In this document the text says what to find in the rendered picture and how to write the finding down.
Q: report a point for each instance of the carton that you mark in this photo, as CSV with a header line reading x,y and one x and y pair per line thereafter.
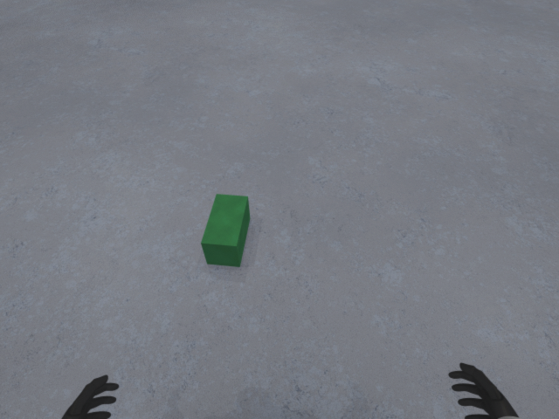
x,y
225,233

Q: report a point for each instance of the robot left hand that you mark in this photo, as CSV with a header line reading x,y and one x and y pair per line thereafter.
x,y
86,401

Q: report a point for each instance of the robot right hand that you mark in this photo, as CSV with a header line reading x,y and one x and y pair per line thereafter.
x,y
493,401

